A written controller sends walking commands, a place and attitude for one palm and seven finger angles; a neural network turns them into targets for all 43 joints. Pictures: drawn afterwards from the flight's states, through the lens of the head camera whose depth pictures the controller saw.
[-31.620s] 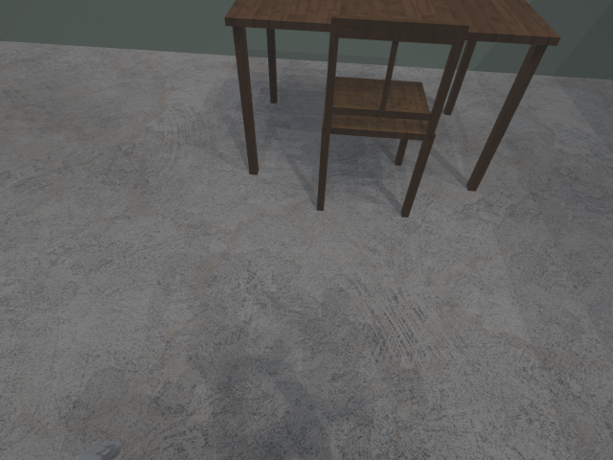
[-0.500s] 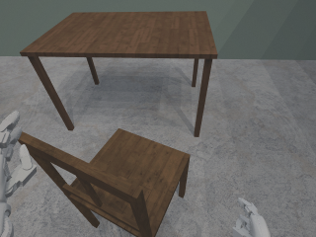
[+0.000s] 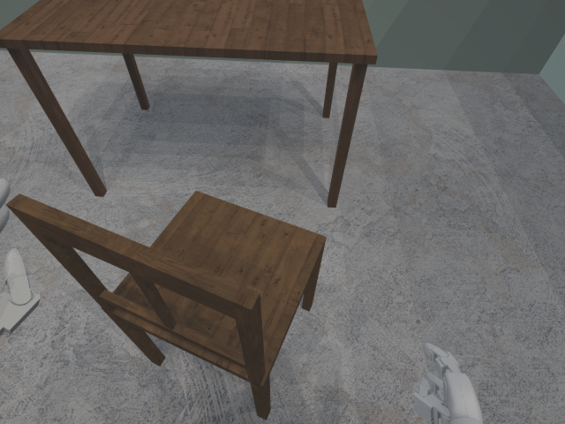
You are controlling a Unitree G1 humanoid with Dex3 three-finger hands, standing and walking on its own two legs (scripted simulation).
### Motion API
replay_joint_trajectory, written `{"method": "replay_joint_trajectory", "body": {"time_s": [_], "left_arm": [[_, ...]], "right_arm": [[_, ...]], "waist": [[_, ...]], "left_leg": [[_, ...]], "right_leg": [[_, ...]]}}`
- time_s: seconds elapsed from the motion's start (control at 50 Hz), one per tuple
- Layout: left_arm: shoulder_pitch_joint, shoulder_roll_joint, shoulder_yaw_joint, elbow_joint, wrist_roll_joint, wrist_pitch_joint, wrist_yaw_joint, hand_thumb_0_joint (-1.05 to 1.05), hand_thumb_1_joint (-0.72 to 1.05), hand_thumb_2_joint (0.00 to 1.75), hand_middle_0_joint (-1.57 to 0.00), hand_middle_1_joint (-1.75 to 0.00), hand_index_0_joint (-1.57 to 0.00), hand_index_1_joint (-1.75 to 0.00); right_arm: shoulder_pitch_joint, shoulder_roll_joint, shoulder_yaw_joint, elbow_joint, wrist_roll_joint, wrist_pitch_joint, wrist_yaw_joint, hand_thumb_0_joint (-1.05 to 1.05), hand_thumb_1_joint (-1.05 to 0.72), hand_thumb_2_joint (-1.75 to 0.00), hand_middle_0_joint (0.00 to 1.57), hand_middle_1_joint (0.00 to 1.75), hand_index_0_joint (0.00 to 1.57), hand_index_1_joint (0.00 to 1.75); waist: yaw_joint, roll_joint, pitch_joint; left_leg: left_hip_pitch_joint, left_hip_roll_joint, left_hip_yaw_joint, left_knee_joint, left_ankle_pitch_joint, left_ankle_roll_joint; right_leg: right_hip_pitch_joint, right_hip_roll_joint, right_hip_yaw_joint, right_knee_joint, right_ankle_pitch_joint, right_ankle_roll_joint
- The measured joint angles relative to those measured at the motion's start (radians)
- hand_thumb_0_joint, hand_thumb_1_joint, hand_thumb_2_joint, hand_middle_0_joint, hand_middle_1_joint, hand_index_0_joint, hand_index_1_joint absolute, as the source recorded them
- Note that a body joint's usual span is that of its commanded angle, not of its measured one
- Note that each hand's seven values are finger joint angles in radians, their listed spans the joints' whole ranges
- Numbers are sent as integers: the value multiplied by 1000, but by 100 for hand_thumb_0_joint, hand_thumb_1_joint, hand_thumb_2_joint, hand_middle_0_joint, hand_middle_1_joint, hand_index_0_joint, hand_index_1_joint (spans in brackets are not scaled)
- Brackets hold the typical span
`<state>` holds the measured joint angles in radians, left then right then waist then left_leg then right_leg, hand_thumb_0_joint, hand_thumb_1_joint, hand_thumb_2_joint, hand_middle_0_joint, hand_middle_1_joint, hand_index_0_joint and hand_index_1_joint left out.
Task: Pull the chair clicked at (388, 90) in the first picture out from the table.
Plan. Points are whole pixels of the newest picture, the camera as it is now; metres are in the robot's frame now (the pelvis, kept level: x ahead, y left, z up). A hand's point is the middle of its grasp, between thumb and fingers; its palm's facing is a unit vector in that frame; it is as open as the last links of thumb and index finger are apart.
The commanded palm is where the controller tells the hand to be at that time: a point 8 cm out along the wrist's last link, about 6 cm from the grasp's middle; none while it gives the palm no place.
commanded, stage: step back with the hand held close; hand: left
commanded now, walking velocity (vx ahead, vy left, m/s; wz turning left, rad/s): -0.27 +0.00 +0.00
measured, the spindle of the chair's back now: (155, 299) +0.33 +0.25 -0.11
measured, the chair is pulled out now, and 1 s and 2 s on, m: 0.60 0.60 0.60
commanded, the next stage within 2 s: stop stepping back and stand still in 1.22 s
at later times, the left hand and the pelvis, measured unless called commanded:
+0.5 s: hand (9, 336) +0.16 +0.26 +0.17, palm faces +0.43 -0.75 -0.50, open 7.5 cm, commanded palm +0.10 +0.30 +0.18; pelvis -0.04 -0.01 -0.01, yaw +1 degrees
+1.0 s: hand (17, 385) +0.13 +0.23 +0.17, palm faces +0.34 -0.82 -0.46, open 7.5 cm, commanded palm +0.06 +0.28 +0.18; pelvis -0.08 -0.01 -0.01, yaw -1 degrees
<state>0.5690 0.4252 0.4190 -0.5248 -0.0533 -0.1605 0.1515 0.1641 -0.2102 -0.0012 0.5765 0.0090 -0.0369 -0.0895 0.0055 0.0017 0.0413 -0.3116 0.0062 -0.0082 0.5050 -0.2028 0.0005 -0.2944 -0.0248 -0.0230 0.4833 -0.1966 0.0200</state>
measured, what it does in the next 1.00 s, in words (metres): steps on the spot: right foot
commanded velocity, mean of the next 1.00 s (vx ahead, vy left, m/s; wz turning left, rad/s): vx -0.37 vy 0.00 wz -0.02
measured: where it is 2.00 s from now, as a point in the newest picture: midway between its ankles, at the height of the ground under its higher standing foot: outside the picture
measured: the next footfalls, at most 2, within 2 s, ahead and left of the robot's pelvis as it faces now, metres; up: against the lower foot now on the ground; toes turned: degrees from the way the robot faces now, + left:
right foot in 0.86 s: -0.05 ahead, -0.13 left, +0.00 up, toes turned +1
left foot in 1.08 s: -0.02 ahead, +0.09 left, +0.00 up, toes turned -3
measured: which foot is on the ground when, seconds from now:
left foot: down 0.00-0.94, up 0.96-1.00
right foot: down 0.00-0.70, up 0.72-0.84, down 0.86-1.00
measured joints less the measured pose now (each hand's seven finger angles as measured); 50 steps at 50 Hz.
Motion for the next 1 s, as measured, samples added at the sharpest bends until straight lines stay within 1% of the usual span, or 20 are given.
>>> {"method": "replay_joint_trajectory", "body": {"time_s": [0.12, 0.24, 0.34, 0.46, 0.54, 0.6, 0.62, 0.64, 0.68, 0.7, 0.74, 0.78, 0.82, 0.86, 0.88, 0.9, 0.94, 0.96, 1.0], "left_arm": [[4, -5, 3, -14, 8, -23, 8, 2, 89, 90, -21, -31, -21, -30], [-13, -9, 8, -13, 14, -45, 19, 2, 89, 90, -21, -31, -21, -30], [-21, -2, 21, -17, 17, -55, 24, 2, 89, 90, -21, -31, -21, -30], [-16, 20, 51, -32, 25, -70, 19, 2, 89, 90, -21, -31, -21, -30], [-15, 17, 51, -51, 21, -84, 15, 2, 89, 90, -21, -31, -21, -30], [-19, 6, 33, -65, 16, -87, 22, 2, 89, 90, -21, -31, -21, -30], [-19, 4, 28, -70, 15, -87, 25, 2, 89, 90, -21, -31, -21, -30], [-18, 4, 25, -74, 15, -87, 27, 2, 89, 90, -21, -31, -21, -30], [-15, 9, 27, -81, 14, -89, 29, 1, 88, 90, -21, -31, -21, -30], [-13, 15, 34, -79, 17, -93, 28, 1, 88, 90, -21, -31, -21, -30], [-16, 27, 50, -59, 25, -100, 21, 1, 88, 90, -21, -31, -21, -30], [-19, 40, 65, -44, 24, -103, 15, 1, 88, 90, -21, -31, -21, -30], [-8, 52, 85, -43, 15, -110, 11, 2, 89, 90, -21, -31, -21, -30], [-2, 54, 95, -51, 7, -121, 8, 2, 89, 90, -21, -31, -21, -30], [-13, 40, 87, -50, 8, -128, 3, 2, 89, 90, -21, -31, -21, -30], [-27, 26, 73, -50, 9, -132, -1, 2, 89, 90, -21, -31, -21, -30], [-40, 18, 45, -64, 4, -131, -13, 2, 89, 90, -21, -31, -21, -30], [-37, 18, 34, -74, 0, -133, -18, 2, 89, 90, -21, -31, -21, -30], [-18, 20, 13, -86, -4, -140, -24, 2, 89, 90, -21, -31, -21, -30]], "right_arm": [[13, 5, 8, -8, -2, -25, 3, 1, -90, -90, 20, 30, 21, 30], [35, -2, 9, 1, -7, -48, 4, 1, -90, -90, 20, 30, 21, 30], [44, -5, 8, 11, -10, -59, 6, 1, -90, -90, 20, 30, 21, 30], [39, 7, 5, 12, -11, -75, 10, 1, -90, -90, 20, 30, 21, 30], [29, 11, -1, 23, -15, -82, 15, 1, -90, -90, 20, 30, 21, 30], [21, 5, -10, 41, -19, -76, 22, 1, -90, -90, 20, 30, 21, 30], [17, 1, -13, 48, -21, -72, 23, 1, -90, -90, 20, 30, 21, 30], [13, -2, -15, 52, -23, -67, 22, 1, -90, -90, 20, 30, 21, 30], [12, -6, -18, 53, -22, -59, 17, 1, -90, -90, 20, 30, 21, 30], [11, -4, -18, 53, -21, -59, 13, 1, -90, -90, 20, 30, 21, 30], [17, 5, -18, 44, -19, -67, 4, 1, -91, -90, 20, 30, 21, 30], [31, 21, -16, 37, -19, -82, 3, 1, -91, -90, 20, 30, 20, 30], [36, 36, -5, 39, -24, -101, 8, 1, -91, -90, 20, 30, 20, 30], [27, 46, 9, 47, -34, -119, 14, 1, -90, -90, 20, 30, 21, 30], [10, 44, 13, 58, -38, -126, 17, 1, -90, -90, 20, 30, 21, 30], [-8, 41, 15, 68, -42, -129, 20, 1, -90, -90, 20, 30, 21, 30], [-29, 39, 15, 75, -39, -128, 25, 1, -90, -90, 20, 30, 21, 30], [-32, 38, 13, 73, -35, -124, 27, 1, -90, -90, 20, 30, 21, 30], [-28, 33, 4, 74, -28, -113, 26, 1, -90, -90, 21, 30, 21, 30]], "waist": [[2, 0, -10], [6, 4, -12], [-1, -3, -4], [-9, -16, 10], [-7, -15, 8], [-9, -19, 0], [-11, -20, -1], [-14, -20, -1], [-17, -21, -2], [-18, -22, -2], [-26, -12, -6], [-31, -8, -18], [-23, -21, -32], [-7, -39, -38], [2, -27, -27], [5, -9, -7], [7, 6, 21], [6, 7, 25], [1, 0, 11]], "left_leg": [[-47, 8, -10, 38, 5, -1], [-84, 17, -19, 67, 1, 0], [-102, 17, -19, 73, 19, 0], [-129, 16, -20, 109, 9, -4], [-149, 24, -23, 137, -12, -7], [-165, 11, -32, 162, -85, -8], [-165, 6, -34, 160, -87, -7], [-162, 4, -35, 151, -65, -6], [-155, 6, -33, 126, 19, -2], [-154, 8, -31, 122, 39, 0], [-160, 17, -40, 120, 30, 5], [-169, 21, -55, 106, 36, 2], [-184, 25, -54, 96, 48, -5], [-205, 30, -41, 94, 57, -13], [-212, 46, -43, 93, 63, -18], [-210, 61, -53, 84, 74, -25], [-201, 76, -62, 60, 102, -34], [-201, 75, -63, 62, 105, -33], [-199, 48, -66, 138, 19, -33]], "right_leg": [[-34, 9, -10, 15, 16, -3], [-54, 17, -19, 14, 27, -6], [-71, 18, -18, 23, 35, -5], [-108, 18, -15, 80, 19, -8], [-125, 27, -16, 97, 14, -18], [-130, 23, -14, 89, 23, -20], [-130, 21, -13, 86, 26, -18], [-129, 19, -12, 84, 29, -15], [-129, 20, -10, 83, 33, -9], [-134, 23, -7, 94, 9, -8], [-142, 45, 5, 166, -76, -6], [-118, 64, 15, 214, -121, -12], [-65, 67, 20, 184, -143, -18], [-3, 61, 25, 101, -150, -20], [3, 76, 23, 72, -157, -22], [10, 92, 17, 50, -133, -24], [14, 108, 11, 31, -80, -28], [11, 109, 10, 35, -75, -31], [0, 99, 17, 50, -81, -34]]}}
